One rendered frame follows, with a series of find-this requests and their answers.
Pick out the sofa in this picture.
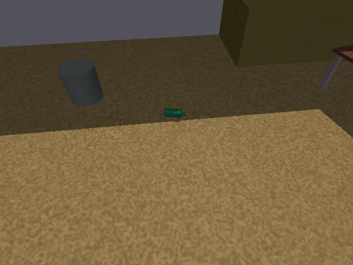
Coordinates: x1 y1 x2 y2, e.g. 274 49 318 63
219 0 353 68

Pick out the coffee table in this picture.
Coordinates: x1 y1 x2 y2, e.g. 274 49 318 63
317 45 353 91

